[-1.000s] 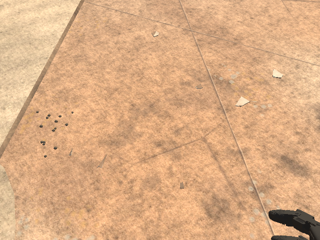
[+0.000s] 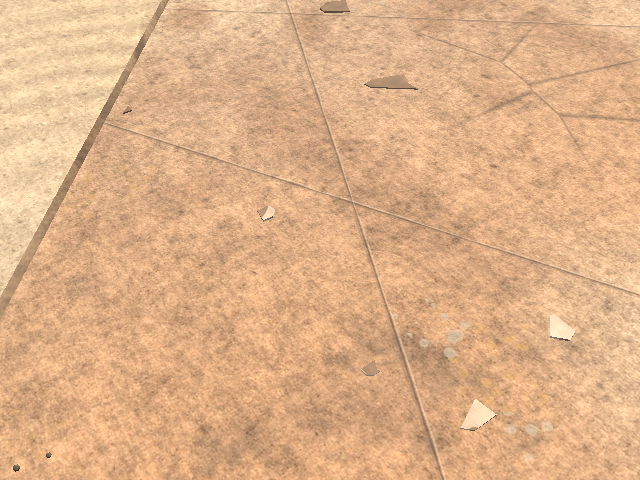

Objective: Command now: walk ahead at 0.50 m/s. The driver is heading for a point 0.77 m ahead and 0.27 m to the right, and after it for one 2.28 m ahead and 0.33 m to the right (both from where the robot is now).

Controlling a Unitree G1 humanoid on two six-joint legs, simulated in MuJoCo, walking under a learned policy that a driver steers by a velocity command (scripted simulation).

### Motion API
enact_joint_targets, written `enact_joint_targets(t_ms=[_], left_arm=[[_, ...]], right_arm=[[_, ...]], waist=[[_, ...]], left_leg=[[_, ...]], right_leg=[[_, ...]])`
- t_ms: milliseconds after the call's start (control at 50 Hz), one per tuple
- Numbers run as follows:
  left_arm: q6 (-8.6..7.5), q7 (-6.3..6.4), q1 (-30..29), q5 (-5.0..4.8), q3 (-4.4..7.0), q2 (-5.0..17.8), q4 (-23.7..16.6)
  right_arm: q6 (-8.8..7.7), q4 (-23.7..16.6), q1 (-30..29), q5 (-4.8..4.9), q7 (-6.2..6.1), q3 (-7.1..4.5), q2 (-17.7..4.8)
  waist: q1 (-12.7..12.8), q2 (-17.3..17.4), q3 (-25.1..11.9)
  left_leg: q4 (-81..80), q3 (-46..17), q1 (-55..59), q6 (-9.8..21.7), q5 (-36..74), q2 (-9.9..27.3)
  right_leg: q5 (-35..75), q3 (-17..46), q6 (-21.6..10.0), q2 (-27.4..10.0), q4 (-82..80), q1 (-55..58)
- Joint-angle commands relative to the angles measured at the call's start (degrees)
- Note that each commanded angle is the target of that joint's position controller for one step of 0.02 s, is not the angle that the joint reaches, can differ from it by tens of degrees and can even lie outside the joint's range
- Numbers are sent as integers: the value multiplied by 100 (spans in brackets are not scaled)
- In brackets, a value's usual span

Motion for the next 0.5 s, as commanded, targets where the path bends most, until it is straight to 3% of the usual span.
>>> enact_joint_targets(t_ms=[20,60,100,120,140,160,180,200,220,240,260,300,340,400,460,500], left_arm=[[28,55,263,-39,249,1019,-95],[94,87,290,-59,276,1058,-17],[146,116,192,-61,309,1136,-1],[178,128,67,-58,314,1168,-15],[204,140,42,-24,262,1046,-46],[189,155,116,117,132,762,-201],[67,86,869,50,-57,60,-224],[-37,57,439,-101,84,729,-148],[-98,38,-73,-245,173,971,-318],[-107,68,-311,-228,169,909,-359],[-72,87,-408,-144,198,847,-359],[76,88,-119,-135,203,638,-261],[197,100,-137,-134,191,466,-287],[235,102,-505,-89,197,419,-461],[172,1,-954,-68,156,315,-612],[157,-72,-1393,-51,106,218,-790]], right_arm=[[-139,-583,-807,39,98,-47,-330],[-166,-654,-882,40,161,-62,-399],[-180,-587,-577,30,182,-120,-546],[-184,-447,-80,19,163,-199,-682],[-177,-176,787,3,109,-339,-947],[-145,14,1807,-56,40,-449,-1356],[-122,108,1924,-62,66,-497,-1613],[-127,34,1833,-6,61,-347,-1005],[-143,-3,1448,-21,37,-284,-834],[-159,-31,1074,-52,32,-253,-740],[-185,-30,822,-77,39,-217,-570],[-265,27,627,-144,46,-202,-451],[-329,143,600,-139,34,-234,-521],[-333,290,675,-165,-36,-279,-649],[-285,354,670,-142,-103,-288,-744],[-239,445,867,-106,-142,-312,-837]], waist=[[81,-561,329],[-1,-614,311],[-233,-730,90],[-544,-761,-229],[-942,-647,-821],[-1257,35,-1713],[-809,1507,-2288],[-1111,750,-1933],[-1058,491,-1103],[-869,80,-696],[-731,38,-373],[-478,259,-295],[-393,170,-106],[-446,44,83],[-587,-1,178],[-778,-92,296]], left_leg=[[-455,113,-79,95,51,-158],[-644,86,-84,242,-334,-205],[-749,216,466,404,-752,-374],[-876,393,1233,533,-770,-557],[-885,427,2551,715,-591,-582],[-641,-798,4339,1085,-405,494],[-1299,-3462,6025,1943,-1760,1632],[-1706,-3578,5751,1727,-2505,1552],[-1859,-2693,5009,1481,-2286,1410],[-2029,-2068,4259,1350,-1738,1205],[-2227,-1578,3699,1277,-1315,1003],[-2568,-955,3106,1209,-868,808],[-2784,-471,2838,1246,-436,796],[-2924,106,2938,1224,-30,735],[-2983,710,3029,1064,134,563],[-2990,907,3240,1037,185,645]], right_leg=[[1496,744,-802,-1708,-250,64],[1855,806,-727,-1882,3,452],[2814,783,-616,-1913,428,647],[3726,643,-520,-1777,1018,586],[3959,421,-354,-1474,2061,177],[2251,190,-154,-1108,3860,-1054],[-1871,411,164,-31,5622,-3339],[-2133,1138,94,-295,6190,-3960],[-1603,1062,29,-546,6192,-4236],[-1078,916,63,-830,5947,-4043],[-733,902,116,-988,5640,-3878],[-353,939,201,-1163,5429,-3318],[-133,940,290,-1200,5263,-3413],[650,1009,386,-1181,4561,-3850],[1532,690,369,-1114,3486,-3699],[1745,435,322,-1076,2996,-3695]])
Next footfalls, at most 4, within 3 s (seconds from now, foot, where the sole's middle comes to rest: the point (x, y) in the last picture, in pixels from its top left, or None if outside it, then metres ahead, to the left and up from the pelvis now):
0.14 left None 0.27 0.14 -0.78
0.70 right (426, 460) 0.54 -0.12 -0.78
1.16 left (391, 326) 0.85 -0.05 -0.78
1.50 right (481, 383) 0.71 -0.25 -0.78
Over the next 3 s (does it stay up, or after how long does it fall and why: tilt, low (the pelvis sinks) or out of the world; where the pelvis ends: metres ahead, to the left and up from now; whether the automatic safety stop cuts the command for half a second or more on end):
stays up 0.74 -0.09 -0.01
